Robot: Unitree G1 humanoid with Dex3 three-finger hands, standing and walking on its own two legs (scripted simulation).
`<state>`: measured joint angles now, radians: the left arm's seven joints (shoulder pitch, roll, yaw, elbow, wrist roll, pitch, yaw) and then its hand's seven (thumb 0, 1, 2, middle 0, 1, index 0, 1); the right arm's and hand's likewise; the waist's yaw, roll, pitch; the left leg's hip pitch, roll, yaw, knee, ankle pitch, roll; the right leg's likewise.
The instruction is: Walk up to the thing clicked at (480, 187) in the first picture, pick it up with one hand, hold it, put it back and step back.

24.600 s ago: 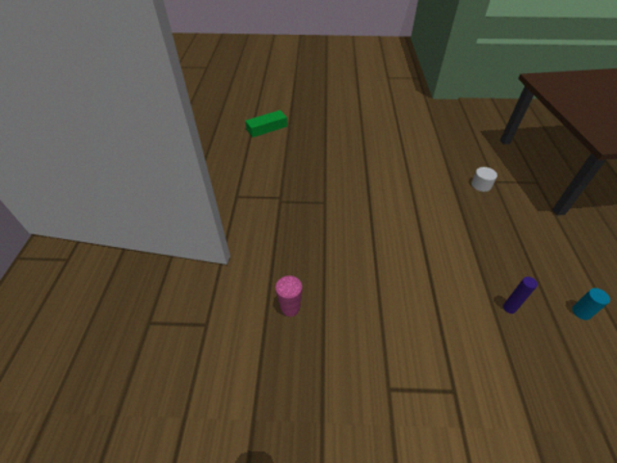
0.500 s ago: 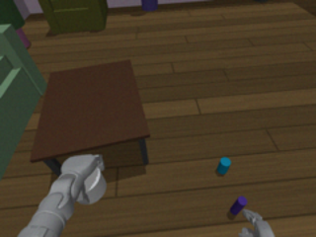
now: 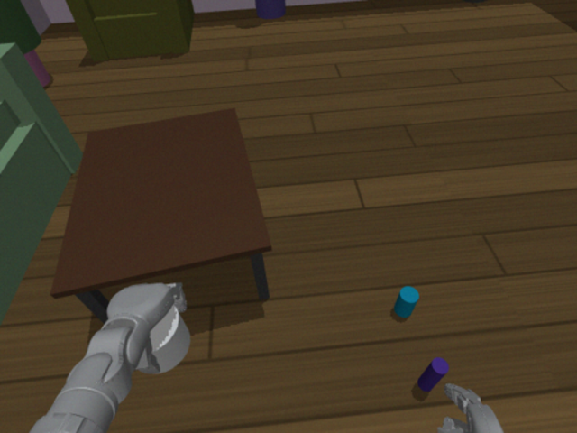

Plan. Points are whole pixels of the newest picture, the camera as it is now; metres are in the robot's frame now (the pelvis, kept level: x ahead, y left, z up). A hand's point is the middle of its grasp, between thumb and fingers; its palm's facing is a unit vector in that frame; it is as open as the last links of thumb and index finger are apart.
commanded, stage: crouch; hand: left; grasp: from above
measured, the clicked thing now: (155, 335) +0.30 +0.23 -0.08
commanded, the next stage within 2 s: lower in 1.78 s
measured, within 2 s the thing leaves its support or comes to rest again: neither
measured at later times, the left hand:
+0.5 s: hand (175, 354) +0.32 +0.25 -0.23, palm faces -0.45 +0.02 -0.89, open 11.6 cm
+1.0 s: hand (194, 374) +0.36 +0.27 -0.47, palm faces -0.48 -0.02 -0.88, open 11.5 cm
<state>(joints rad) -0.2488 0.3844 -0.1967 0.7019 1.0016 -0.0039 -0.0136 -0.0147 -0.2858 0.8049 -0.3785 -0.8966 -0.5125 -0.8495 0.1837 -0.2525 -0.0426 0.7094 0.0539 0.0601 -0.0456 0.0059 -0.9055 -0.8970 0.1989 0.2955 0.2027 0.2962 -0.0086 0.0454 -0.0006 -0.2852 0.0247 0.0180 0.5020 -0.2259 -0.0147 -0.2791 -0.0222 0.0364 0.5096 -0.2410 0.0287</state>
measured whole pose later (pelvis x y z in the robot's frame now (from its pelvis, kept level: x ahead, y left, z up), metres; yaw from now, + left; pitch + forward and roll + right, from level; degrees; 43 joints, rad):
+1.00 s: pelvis -0.05 +0.01 -0.30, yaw -2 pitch +37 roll -6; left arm -0.72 0.55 0.07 1.23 1.23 -0.17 0.37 -0.03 -0.26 0.76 -0.37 -0.90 -0.51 -0.86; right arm 0.17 -0.23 -0.04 0.76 -0.09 -0.06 0.06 0.00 -0.90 -0.89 0.20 0.29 0.21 0.30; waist -0.15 0.03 -0.18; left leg -1.96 0.01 -0.09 1.96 -0.66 -0.01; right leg -1.89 0.00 -0.01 1.91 -0.68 0.05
